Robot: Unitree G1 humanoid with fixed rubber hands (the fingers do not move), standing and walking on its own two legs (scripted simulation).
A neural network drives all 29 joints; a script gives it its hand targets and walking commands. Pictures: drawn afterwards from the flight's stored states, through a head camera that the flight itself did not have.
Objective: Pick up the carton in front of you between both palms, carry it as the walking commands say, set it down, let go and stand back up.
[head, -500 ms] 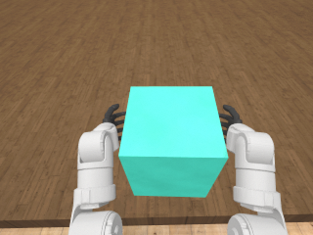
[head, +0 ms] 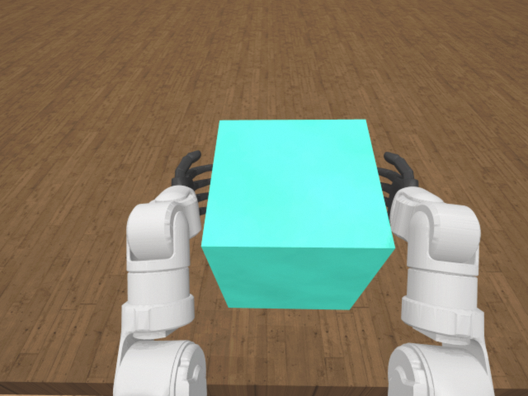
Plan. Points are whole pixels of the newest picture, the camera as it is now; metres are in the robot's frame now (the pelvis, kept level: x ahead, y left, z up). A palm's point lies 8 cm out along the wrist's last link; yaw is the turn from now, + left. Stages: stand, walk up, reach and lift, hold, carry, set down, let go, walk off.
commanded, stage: carry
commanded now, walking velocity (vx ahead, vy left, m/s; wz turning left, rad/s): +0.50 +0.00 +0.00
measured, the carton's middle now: (290, 223) +0.35 +0.01 +0.10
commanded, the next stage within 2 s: none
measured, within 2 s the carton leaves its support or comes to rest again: neither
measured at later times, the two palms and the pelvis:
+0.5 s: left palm (248, 117) +0.60 +0.09 +0.14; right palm (396, 127) +0.59 -0.21 +0.13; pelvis +0.24 -0.04 -0.02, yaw +3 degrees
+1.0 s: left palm out of the picture +1.08 +0.01 +0.31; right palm out of the picture +1.04 -0.28 +0.29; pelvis +0.71 -0.10 +0.14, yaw +2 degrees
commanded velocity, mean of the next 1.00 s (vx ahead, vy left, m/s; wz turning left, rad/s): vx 0.50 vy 0.00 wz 0.00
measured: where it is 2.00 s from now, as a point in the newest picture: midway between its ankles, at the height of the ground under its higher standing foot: (316, 153)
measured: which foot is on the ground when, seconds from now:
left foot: down 0.00-0.56, up 0.58-0.82, down 0.84-1.00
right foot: down 0.00-0.02, up 0.04-0.30, down 0.32-0.44, up 0.46-0.50, down 0.52-0.78, up 0.80-1.00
